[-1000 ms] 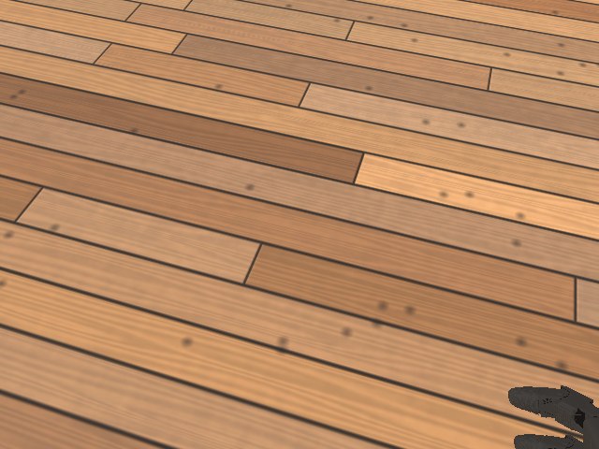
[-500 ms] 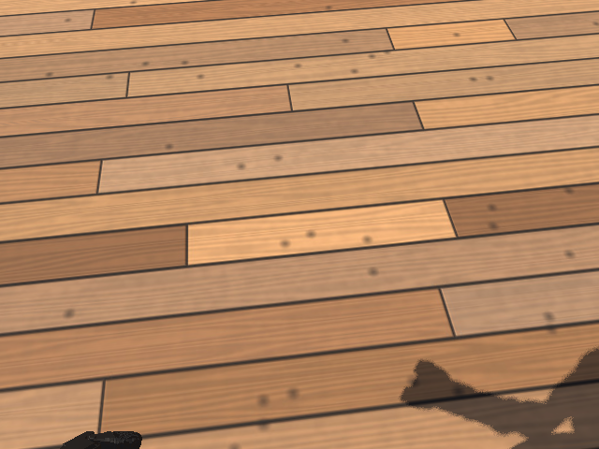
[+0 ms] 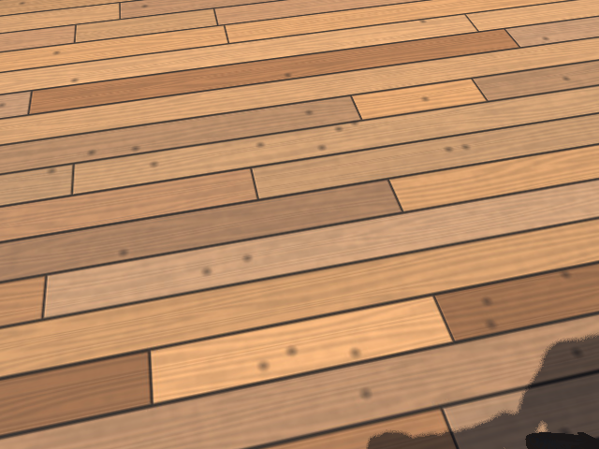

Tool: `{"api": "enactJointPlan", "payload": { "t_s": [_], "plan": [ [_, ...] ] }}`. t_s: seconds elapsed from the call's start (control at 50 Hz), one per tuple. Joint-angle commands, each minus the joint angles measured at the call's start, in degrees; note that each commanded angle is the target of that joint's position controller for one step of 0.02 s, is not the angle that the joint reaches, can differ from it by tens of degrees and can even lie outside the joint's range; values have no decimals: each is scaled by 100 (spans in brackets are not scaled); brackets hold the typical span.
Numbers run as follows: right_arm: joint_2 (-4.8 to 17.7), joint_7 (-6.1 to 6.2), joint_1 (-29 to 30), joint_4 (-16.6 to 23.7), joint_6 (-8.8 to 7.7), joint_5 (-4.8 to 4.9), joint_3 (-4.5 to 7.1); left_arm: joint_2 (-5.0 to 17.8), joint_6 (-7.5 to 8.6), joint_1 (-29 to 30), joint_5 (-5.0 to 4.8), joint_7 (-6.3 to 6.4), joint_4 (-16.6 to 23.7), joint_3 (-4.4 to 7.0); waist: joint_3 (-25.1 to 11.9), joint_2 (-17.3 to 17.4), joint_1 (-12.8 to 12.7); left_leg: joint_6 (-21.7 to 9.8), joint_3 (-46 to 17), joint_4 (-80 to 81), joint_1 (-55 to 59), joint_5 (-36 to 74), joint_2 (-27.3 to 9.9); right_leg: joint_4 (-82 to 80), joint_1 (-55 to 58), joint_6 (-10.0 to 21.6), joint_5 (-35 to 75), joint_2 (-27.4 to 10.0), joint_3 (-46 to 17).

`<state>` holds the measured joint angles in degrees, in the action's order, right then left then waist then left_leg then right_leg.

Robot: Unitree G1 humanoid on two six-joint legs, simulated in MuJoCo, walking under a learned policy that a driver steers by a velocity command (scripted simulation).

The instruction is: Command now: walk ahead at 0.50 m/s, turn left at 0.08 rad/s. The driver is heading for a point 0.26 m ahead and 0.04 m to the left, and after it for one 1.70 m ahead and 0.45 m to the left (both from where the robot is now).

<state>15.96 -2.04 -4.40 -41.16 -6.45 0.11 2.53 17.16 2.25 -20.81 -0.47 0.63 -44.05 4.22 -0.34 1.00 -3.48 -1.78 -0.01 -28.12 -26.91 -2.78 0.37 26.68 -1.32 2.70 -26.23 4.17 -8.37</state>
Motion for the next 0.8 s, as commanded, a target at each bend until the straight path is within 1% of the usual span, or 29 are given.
{"api": "enactJointPlan", "payload": {
  "t_s": [0.02, 0.04, 0.06, 0.08, 0.1, 0.12, 0.14, 0.16, 0.2, 0.24, 0.28, 0.32, 0.38, 0.42, 0.44, 0.46, 0.48, 0.5, 0.52, 0.54, 0.56, 0.58, 0.6, 0.62, 0.64, 0.66, 0.72, 0.76, 0.8],
  "plan": [
    [1600, 3, -1736, -19, -53, -91, 496, 335, 111, -563, 24, 40, 428, 15, -1749, 941, 640, -1519, -2789, 205, 3987, -388, -1590, 3544, -2324, -38, 2548, -207, 362],
    [1329, -65, -1832, -122, -6, 65, 428, 397, 187, -510, 61, 33, 447, -17, -1685, 1636, 670, -1820, -4482, 1112, 4431, -1096, -1996, 4443, -3569, -231, -466, 106, 218],
    [1001, -59, -1462, -19, 22, 122, 317, 749, 250, 1, -18, -3, 550, 61, -902, 977, 701, -1592, -4060, 1117, 3911, -1075, -1947, 4837, -4096, -219, -342, -225, 4],
    [870, -28, -1118, 112, 74, 46, 270, 743, 293, 466, -17, -15, 635, 46, -496, 394, 673, -1422, -3251, 1035, 3220, -118, -1716, 4765, -3999, -235, -7, -408, 137],
    [787, -13, -913, 148, 118, 10, 233, 702, 317, 736, 85, -14, 719, 54, -145, 36, 565, -1365, -2631, 1005, 2568, 1175, -1515, 4424, -3904, -290, 188, -548, 280],
    [707, 17, -847, 168, 122, -14, 199, 688, 301, 760, 182, 3, 755, 84, -212, 24, 433, -1288, -2229, 968, 2257, 2201, -1341, 4023, -3570, -332, 344, -707, 282],
    [706, 38, -815, 168, 141, -25, 194, 588, 262, 719, 192, 20, 782, 76, -264, 176, 330, -1264, -1986, 957, 2069, 2852, -1160, 3740, -3325, -410, 385, -707, 319],
    [763, 64, -822, 140, 159, -27, 213, 470, 211, 632, 176, 44, 763, 53, -350, 312, 257, -1276, -1794, 942, 1960, 3297, -1073, 3474, -3193, -492, 414, -670, 368],
    [1009, 139, -893, 93, 220, -3, 304, 361, 118, 654, 141, 110, 767, 19, -501, 398, 224, -1320, -1601, 919, 1847, 3725, -1000, 2937, -3100, -642, 620, -528, 468],
    [1138, 225, -953, 61, 333, 76, 364, 343, 50, 843, 137, 148, 779, 8, -634, 374, 263, -1208, -1532, 867, 1732, 3447, -903, 2408, -2945, -729, 1129, -414, 463],
    [1113, 305, -1015, 37, 458, 137, 371, 323, 3, 1129, 111, 143, 810, 9, -671, 426, 348, -1008, -1543, 809, 1627, 2921, -767, 1945, -2777, -767, 1653, -300, 418],
    [1078, 373, -1090, 23, 572, 146, 374, 297, -5, 1486, 84, 108, 889, 3, -596, 487, 457, -897, -1707, 740, 1639, 2363, -719, 1537, -2750, -774, 1880, -228, 334],
    [1065, 433, -1149, 55, 705, 126, 392, 345, 58, 1879, 56, 44, 987, 19, -462, 574, 563, -867, -2136, 545, 1839, 1736, -726, 959, -2726, -749, 1754, -116, 204],
    [1046, 448, -1040, 152, 754, 122, 399, 452, 131, 1828, 45, 7, 972, 66, -420, 669, 493, -823, -2496, 345, 1948, 1429, -710, 497, -2486, -673, 1580, -77, 131],
    [1028, 454, -915, 222, 766, 129, 395, 492, 172, 1707, 39, -6, 935, 92, -398, 728, 395, -757, -2630, 207, 1957, 1300, -645, 130, -2240, -600, 1697, -84, 143],
    [980, 458, -741, 305, 772, 143, 377, 515, 217, 1495, 44, -8, 869, 116, -400, 724, 217, -617, -2631, -15, 1851, 1077, -477, -503, -1763, -484, 2316, -156, 208],
    [784, 451, -778, 395, 758, 96, 313, 713, 240, 1314, 106, 28, 852, 167, -641, 491, 218, -401, -2485, -485, 1459, 422, -249, -667, -883, -234, 3171, -745, -101],
    [468, 438, -1113, 435, 730, -26, 222, 1021, 198, 1191, 185, 100, 920, 212, -1008, -622, 388, -98, -1716, -1737, 658, -1843, 341, -416, 157, 313, 5259, -1942, -1127],
    [593, 426, -1643, 493, 734, 69, 242, 1008, 88, 974, 300, 77, 773, 214, -1235, -1808, 613, 202, -1084, -2804, -419, -4091, 804, -376, 646, 1349, 5939, -2973, -2505],
    [1088, 415, -1844, 314, 745, 24, 364, 732, 56, 1085, 156, 58, 849, 169, -1065, -1242, 556, 457, -1032, -3700, -647, -3784, 385, -446, 415, 1434, 5361, -2912, -2438],
    [1288, 419, -1541, 250, 814, 82, 459, 493, 30, 1232, 144, 65, 898, 102, -794, -814, 465, 605, -946, -4111, -727, -3336, 253, -376, 130, 1173, 4921, -2475, -1644],
    [1221, 446, -1427, 211, 910, 114, 479, 455, -13, 1428, 150, 63, 927, 75, -641, -554, 513, 699, -853, -4209, -714, -3005, 165, -434, -177, 969, 4396, -2133, -1128],
    [1168, 458, -1297, 283, 977, 106, 476, 468, -49, 1573, 120, 74, 924, 68, -485, -609, 506, 759, -786, -4249, -736, -2724, 67, -530, -443, 944, 4058, -2029, -886],
    [975, 432, -1242, 332, 1013, 122, 426, 544, -87, 1619, 150, 90, 896, 75, -362, -734, 522, 795, -593, -4179, -559, -2511, 49, -670, -775, 936, 3949, -1834, -535],
    [830, 415, -1186, 395, 1021, 139, 386, 561, -113, 1615, 176, 107, 862, 87, -320, -876, 502, 812, -434, -3955, -479, -2352, 39, -773, -869, 946, 3836, -1701, -276],
    [736, 406, -1097, 465, 1012, 143, 357, 576, -137, 1570, 185, 128, 830, 99, -353, -985, 449, 828, -333, -3709, -478, -2273, 13, -821, -784, 999, 3814, -1694, -147],
    [667, 357, -806, 651, 986, 97, 306, 705, -181, 1504, 163, 168, 763, 155, -546, -1026, 315, 811, -238, -2952, -293, -2101, -213, -853, -540, 1128, 3798, -1917, 47],
    [629, 304, -703, 723, 973, 71, 267, 823, -206, 1549, 136, 146, 735, 194, -626, -1029, 271, 722, -128, -2386, 158, -1981, -276, -869, -684, 1132, 3700, -1970, 205],
    [653, 261, -706, 740, 970, 53, 259, 901, -227, 1511, 88, 96, 664, 208, -625, -1074, 256, 614, -4, -1879, 519, -1959, -208, -829, -747, 1132, 3587, -2006, 258]
  ]
}}
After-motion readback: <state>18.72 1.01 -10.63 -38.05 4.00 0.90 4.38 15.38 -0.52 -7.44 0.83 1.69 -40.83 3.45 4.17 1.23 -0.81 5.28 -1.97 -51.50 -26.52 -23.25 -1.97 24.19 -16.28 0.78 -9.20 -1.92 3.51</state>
